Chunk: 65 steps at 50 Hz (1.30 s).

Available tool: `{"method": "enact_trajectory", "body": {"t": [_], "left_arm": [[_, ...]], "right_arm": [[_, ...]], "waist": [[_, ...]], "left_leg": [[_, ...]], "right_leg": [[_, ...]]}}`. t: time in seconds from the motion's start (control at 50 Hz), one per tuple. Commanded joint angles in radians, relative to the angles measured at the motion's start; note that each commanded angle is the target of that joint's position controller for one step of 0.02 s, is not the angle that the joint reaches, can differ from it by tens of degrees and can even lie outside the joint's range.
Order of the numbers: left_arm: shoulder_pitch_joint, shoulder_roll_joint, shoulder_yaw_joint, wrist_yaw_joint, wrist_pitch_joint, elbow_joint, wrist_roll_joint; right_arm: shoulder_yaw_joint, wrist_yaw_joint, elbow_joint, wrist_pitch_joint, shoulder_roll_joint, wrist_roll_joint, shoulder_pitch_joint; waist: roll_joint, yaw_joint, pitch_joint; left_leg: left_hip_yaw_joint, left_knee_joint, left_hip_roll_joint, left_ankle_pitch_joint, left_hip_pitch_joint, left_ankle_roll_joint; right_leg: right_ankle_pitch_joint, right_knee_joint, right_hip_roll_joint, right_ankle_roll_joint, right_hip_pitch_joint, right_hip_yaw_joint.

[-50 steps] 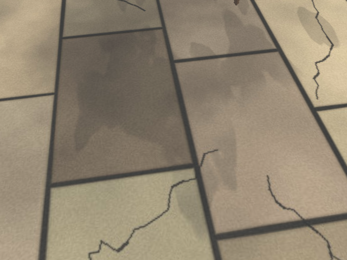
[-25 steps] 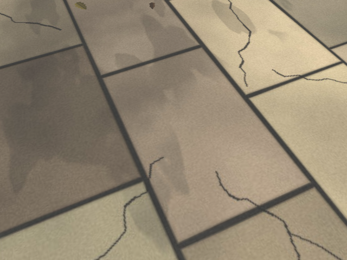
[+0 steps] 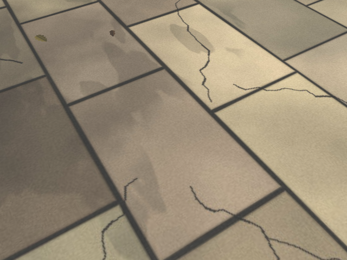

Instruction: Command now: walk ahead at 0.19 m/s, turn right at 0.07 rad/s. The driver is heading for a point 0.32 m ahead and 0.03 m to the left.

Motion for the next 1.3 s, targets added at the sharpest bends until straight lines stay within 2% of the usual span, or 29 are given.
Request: {"method": "enact_trajectory", "body": {"t": [0.02, 0.1, 0.14, 0.18, 0.2, 0.22, 0.24, 0.26, 0.28, 0.34, 0.4, 0.44, 0.54, 0.58, 0.62, 0.64, 0.66, 0.68, 0.7, 0.74, 0.76, 0.8, 0.86, 0.9, 0.94, 0.96, 1.0, 1.08, 1.3], "left_arm": [[0.07, 0.213, 0.057, 0.006, -0.036, -0.032, -0.005], [0.065, 0.189, 0.05, 0.011, -0.064, -0.027, -0.029], [0.009, 0.2, 0.053, 0.004, -0.061, -0.038, -0.036], [0.002, 0.165, 0.043, -0.002, -0.058, -0.038, -0.027], [-0.011, 0.115, 0.027, -0.007, -0.063, -0.045, -0.019], [-0.029, 0.037, 0.005, -0.009, -0.074, -0.08, -0.007], [-0.034, 0.1, 0.023, 0.001, -0.093, -0.12, -0.038], [-0.025, 0.156, 0.04, 0.002, -0.107, -0.105, -0.057], [-0.026, 0.164, 0.043, -0.005, -0.114, -0.089, -0.055], [-0.033, 0.129, 0.043, -0.02, -0.121, -0.062, -0.023], [-0.059, 0.094, 0.034, -0.026, -0.117, -0.069, -0.009], [-0.118, 0.051, 0.016, -0.029, -0.119, -0.088, -0.011], [-0.208, 0.067, 0.016, -0.055, -0.123, -0.108, -0.018], [-0.168, 0.109, 0.031, -0.058, -0.126, -0.098, -0.01], [-0.021, 0.158, 0.054, -0.046, -0.132, -0.045, 0.006], [0.073, 0.214, 0.062, -0.034, -0.132, -0.03, 0.021], [0.074, 0.214, 0.048, -0.029, -0.12, -0.03, 0.035], [0.085, 0.136, 0.032, -0.034, -0.107, -0.026, 0.014], [0.0, 0.122, 0.026, -0.038, -0.101, -0.03, -0.008], [-0.126, 0.088, 0.012, -0.04, -0.093, -0.03, -0.007], [-0.171, 0.095, 0.014, -0.039, -0.09, -0.024, 0.004], [-0.206, 0.104, 0.02, -0.037, -0.084, -0.012, 0.02], [-0.202, 0.115, 0.022, -0.024, -0.077, 0.015, 0.011], [-0.2, 0.097, 0.014, -0.017, -0.069, 0.036, 0.002], [-0.159, 0.068, 0.002, -0.015, -0.063, 0.07, 0.008], [-0.133, 0.071, 0.008, -0.012, -0.059, 0.071, 0.004], [-0.136, 0.077, 0.01, -0.004, -0.061, 0.087, 0.008], [-0.109, 0.082, 0.012, -0.001, -0.061, 0.14, 0.002], [-0.11, 0.095, 0.015, 0.008, -0.042, 0.265, -0.011]], "right_arm": [[-0.038, -0.004, -0.102, -0.027, -0.123, 0.021, -0.118], [-0.037, 0.028, -0.103, -0.068, -0.106, 0.039, -0.105], [-0.036, 0.041, -0.065, -0.076, -0.095, 0.029, -0.034], [-0.047, 0.041, -0.003, -0.071, -0.106, 0.024, 0.108], [-0.054, 0.035, 0.017, -0.069, -0.125, 0.027, 0.193], [-0.07, 0.024, 0.02, -0.07, -0.219, 0.021, 0.285], [-0.085, 0.035, 0.018, -0.078, -0.288, 0.006, 0.303], [-0.065, 0.033, -0.002, -0.086, -0.226, 0.007, 0.222], [-0.052, 0.028, -0.014, -0.089, -0.182, 0.008, 0.179], [-0.038, 0.02, -0.03, -0.084, -0.157, -0.001, 0.139], [-0.033, 0.008, -0.022, -0.071, -0.156, 0.0, 0.152], [-0.031, -0.005, -0.013, -0.054, -0.162, 0.001, 0.156], [-0.036, -0.017, 0.018, -0.034, -0.187, 0.012, 0.203], [-0.042, -0.018, 0.016, -0.031, -0.194, 0.019, 0.17], [-0.042, -0.019, 0.011, -0.027, -0.185, 0.02, 0.148], [-0.027, -0.019, -0.007, -0.031, -0.149, -0.004, 0.172], [0.009, -0.007, 0.009, -0.03, -0.038, -0.019, 0.351], [-0.008, 0.0, 0.044, -0.022, -0.114, 0.006, 0.355], [-0.027, -0.001, 0.022, -0.01, -0.172, 0.027, 0.262], [-0.031, -0.022, 0.002, 0.023, -0.149, 0.016, 0.163], [-0.031, -0.03, 0.004, 0.042, -0.134, 0.01, 0.174], [-0.021, -0.041, 0.018, 0.056, -0.095, 0.003, 0.201], [-0.02, -0.041, 0.031, 0.055, -0.092, -0.005, 0.199], [-0.022, -0.034, 0.036, 0.052, -0.089, -0.021, 0.193], [-0.024, -0.039, -0.003, 0.048, -0.134, -0.032, 0.134], [-0.034, -0.042, 0.009, 0.041, -0.172, -0.02, 0.095], [-0.014, -0.038, 0.004, 0.014, -0.101, -0.023, 0.04], [-0.012, -0.032, 0.023, -0.018, -0.1, -0.009, 0.076], [-0.01, -0.028, 0.07, -0.006, -0.092, -0.001, 0.095]], "waist": [[-0.261, 0.07, 0.108], [-0.203, 0.055, 0.095], [-0.172, 0.007, 0.042], [-0.134, -0.054, -0.005], [-0.076, -0.089, -0.021], [0.172, -0.108, -0.048], [0.274, -0.1, -0.024], [0.16, -0.064, 0.066], [0.124, -0.045, 0.106], [0.072, -0.021, 0.081], [0.058, -0.015, 0.053], [0.058, -0.025, 0.039], [0.08, -0.043, 0.025], [0.088, -0.001, -0.002], [0.049, 0.081, -0.09], [-0.046, 0.1, -0.218], [-0.267, 0.012, -0.376], [-0.204, 0.047, -0.439], [-0.147, 0.045, -0.284], [-0.078, 0.009, -0.12], [-0.112, -0.025, -0.086], [-0.16, -0.041, -0.071], [-0.142, -0.036, -0.111], [-0.125, -0.046, -0.093], [-0.058, -0.021, 0.006], [0.078, 0.033, 0.046], [0.122, 0.041, 0.052], [0.039, 0.026, 0.011], [-0.022, 0.015, -0.043]], "left_leg": [[0.032, 0.179, -0.025, -0.128, -0.226, 0.024], [0.0, 0.134, 0.026, -0.145, -0.275, 0.099], [0.056, -0.019, -0.016, 0.039, -0.041, 0.095], [0.086, -0.085, -0.06, 0.148, 0.215, 0.074], [-0.003, -0.122, 0.004, 0.098, 0.325, 0.089], [-0.35, -0.28, 0.227, -0.06, 0.425, 0.174], [-0.714, -0.421, 0.386, -0.293, 0.391, 0.32], [-0.696, -0.437, 0.387, -0.395, 0.339, 0.325], [-0.585, -0.433, 0.337, -0.34, 0.312, 0.289], [-0.338, -0.446, 0.223, -0.003, 0.266, 0.221], [-0.153, -0.411, 0.173, 0.574, 0.246, 0.214], [-0.054, -0.386, 0.13, 0.739, 0.195, 0.19], [-0.052, -0.333, 0.161, 0.722, 0.204, 0.181], [-0.076, -0.264, 0.182, 0.762, 0.244, 0.166], [-0.051, -0.061, 0.121, 0.831, 0.238, 0.123], [-0.025, 0.145, 0.064, 0.591, 0.109, 0.079], [-0.031, 0.474, -0.057, -0.196, -0.15, 0.01], [-0.138, 0.579, -0.055, -0.351, -0.169, -0.008], [-0.119, 0.616, -0.015, -0.313, -0.23, -0.019], [-0.087, 0.519, 0.038, -0.221, -0.222, -0.036], [-0.084, 0.423, 0.058, -0.186, -0.138, -0.044], [-0.036, 0.279, 0.034, -0.168, -0.017, -0.053], [-0.015, 0.095, 0.032, 0.032, 0.094, -0.028], [0.009, -0.007, 0.016, 0.149, 0.183, 0.002], [-0.094, -0.161, 0.096, 0.063, 0.094, 0.051], [-0.103, -0.196, 0.088, -0.169, -0.095, 0.077], [-0.103, -0.257, 0.078, -0.208, -0.182, 0.051], [-0.074, -0.194, 0.057, 0.026, -0.069, 0.027], [-0.037, -0.156, 0.036, 0.327, 0.039, 0.042]], "right_leg": [[-0.433, -0.328, -0.261, -0.206, -0.02, 0.398], [-0.256, -0.326, -0.27, -0.204, 0.069, 0.36], [-0.142, -0.292, -0.206, -0.179, -0.031, 0.246], [-0.127, -0.192, -0.152, -0.146, -0.165, 0.172], [-0.123, -0.058, -0.107, -0.106, -0.254, 0.121], [-0.163, 0.295, 0.001, -0.025, -0.414, -0.008], [-0.294, 0.522, 0.039, -0.011, -0.577, 0.017], [-0.22, 0.629, -0.036, -0.027, -0.656, 0.067], [-0.114, 0.644, -0.07, -0.042, -0.678, 0.053], [0.083, 0.571, -0.124, -0.037, -0.611, 0.018], [0.158, 0.453, -0.097, 0.011, -0.543, -0.048], [0.241, 0.285, -0.072, 0.028, -0.441, -0.081], [0.386, 0.059, -0.021, 0.003, -0.293, -0.075], [0.346, 0.016, -0.012, -0.034, -0.239, -0.055], [0.473, -0.086, 0.009, -0.084, -0.022, -0.077], [0.852, -0.018, -0.133, -0.137, 0.228, 0.054], [1.091, 0.023, -0.405, -0.337, 0.51, 0.36], [0.888, -0.041, -0.407, -0.371, 0.452, 0.448], [0.677, -0.1, -0.356, -0.325, 0.321, 0.358], [0.392, -0.189, -0.275, -0.25, 0.077, 0.25], [0.289, -0.23, -0.239, -0.222, -0.047, 0.199], [0.228, -0.26, -0.192, -0.214, -0.16, 0.128], [0.049, -0.262, -0.189, -0.206, -0.182, 0.109], [-0.168, -0.257, -0.157, -0.147, -0.252, 0.085], [-0.285, -0.206, -0.089, -0.047, -0.266, 0.041], [-0.169, -0.163, -0.035, -0.015, -0.139, -0.024], [0.001, -0.076, -0.029, -0.012, -0.004, -0.032], [0.124, -0.065, -0.043, -0.045, -0.013, -0.022], [0.375, -0.028, -0.051, -0.035, 0.058, -0.024]]}}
